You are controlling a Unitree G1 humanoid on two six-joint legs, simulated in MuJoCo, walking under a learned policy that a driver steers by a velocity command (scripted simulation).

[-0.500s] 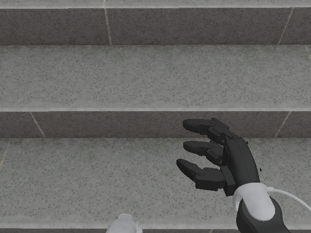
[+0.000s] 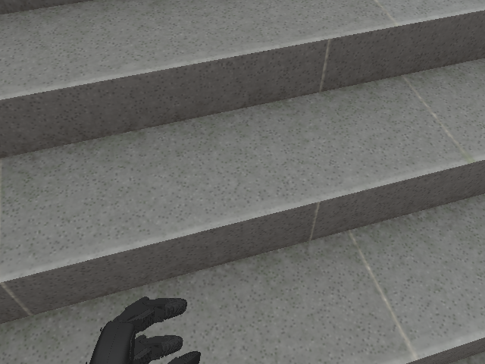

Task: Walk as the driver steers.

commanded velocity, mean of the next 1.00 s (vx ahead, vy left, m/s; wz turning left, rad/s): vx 0.41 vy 0.00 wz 0.79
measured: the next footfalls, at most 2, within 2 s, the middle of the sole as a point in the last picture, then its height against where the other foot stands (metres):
left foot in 0.34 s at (205, 330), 0.16 m higher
right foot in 0.78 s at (198, 178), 0.16 m higher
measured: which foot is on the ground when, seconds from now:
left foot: up 0.00-0.32, down 0.34-0.78, up 0.80-1.00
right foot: down 0.00-0.34, up 0.36-0.76, down 0.78-1.00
